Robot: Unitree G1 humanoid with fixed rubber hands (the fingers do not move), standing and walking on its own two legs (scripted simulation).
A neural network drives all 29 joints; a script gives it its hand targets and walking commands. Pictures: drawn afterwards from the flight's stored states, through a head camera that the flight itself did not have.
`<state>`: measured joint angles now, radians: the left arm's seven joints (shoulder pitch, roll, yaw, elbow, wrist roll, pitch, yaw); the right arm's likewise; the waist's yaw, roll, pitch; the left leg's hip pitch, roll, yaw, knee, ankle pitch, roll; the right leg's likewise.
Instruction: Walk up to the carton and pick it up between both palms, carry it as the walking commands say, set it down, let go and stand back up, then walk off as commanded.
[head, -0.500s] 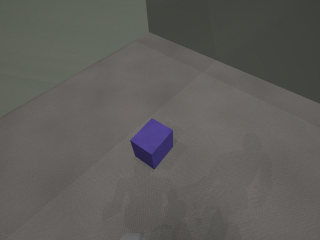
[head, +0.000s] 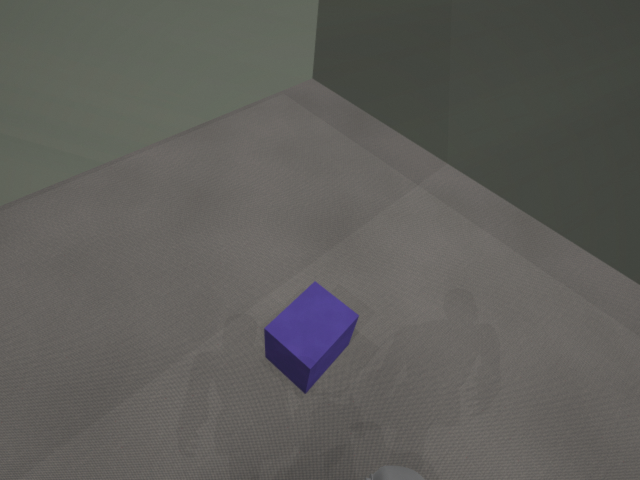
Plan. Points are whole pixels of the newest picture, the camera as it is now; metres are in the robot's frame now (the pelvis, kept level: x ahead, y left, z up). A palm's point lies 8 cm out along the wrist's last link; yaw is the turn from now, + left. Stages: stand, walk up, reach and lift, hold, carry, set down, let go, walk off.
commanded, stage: walk up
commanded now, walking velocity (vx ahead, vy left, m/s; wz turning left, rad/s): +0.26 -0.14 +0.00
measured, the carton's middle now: (310, 337) +0.60 -0.03 -0.67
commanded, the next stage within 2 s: none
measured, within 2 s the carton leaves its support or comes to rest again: neither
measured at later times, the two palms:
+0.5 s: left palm out of the picture +0.13 +0.21 -0.12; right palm out of the picture +0.07 -0.28 -0.15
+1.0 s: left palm out of the picture +0.06 +0.26 -0.15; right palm out of the picture +0.11 -0.20 -0.14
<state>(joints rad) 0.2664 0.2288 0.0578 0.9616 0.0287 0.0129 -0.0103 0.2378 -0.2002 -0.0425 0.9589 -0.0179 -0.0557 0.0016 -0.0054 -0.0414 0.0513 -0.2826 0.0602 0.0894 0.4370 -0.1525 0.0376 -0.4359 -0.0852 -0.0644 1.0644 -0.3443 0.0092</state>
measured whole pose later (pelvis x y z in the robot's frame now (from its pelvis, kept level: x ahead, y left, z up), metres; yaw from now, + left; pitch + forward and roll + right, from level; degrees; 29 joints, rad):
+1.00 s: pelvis +0.05 +0.03 +0.00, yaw +0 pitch -1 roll +0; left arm 0.28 0.17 0.02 1.05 0.01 0.01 0.03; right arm 0.21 -0.17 -0.02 1.03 -0.01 0.00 -0.03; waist 0.01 -0.01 0.02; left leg -0.18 0.01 0.04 0.44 -0.23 0.01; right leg -0.18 -0.02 -0.05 0.43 -0.21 0.00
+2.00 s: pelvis +0.17 +0.11 -0.01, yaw -30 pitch +2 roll +1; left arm 0.29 0.34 0.07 0.82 0.02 0.05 0.05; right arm 0.16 -0.24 -0.02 0.76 -0.04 0.05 0.02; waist 0.03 -0.07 0.07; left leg -0.25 0.00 0.09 0.47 -0.25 0.03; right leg -0.48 -0.05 0.05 1.03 -0.48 0.01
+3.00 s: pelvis +0.25 +0.21 +0.00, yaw -40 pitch +0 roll +0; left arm 0.20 0.21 0.02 0.90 0.03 0.01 0.01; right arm 0.22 -0.27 -0.03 0.94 -0.01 0.06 0.00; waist -0.01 0.05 0.05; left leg -0.33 0.04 0.02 0.72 -0.39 -0.01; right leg -0.16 0.00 -0.03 0.40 -0.24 -0.02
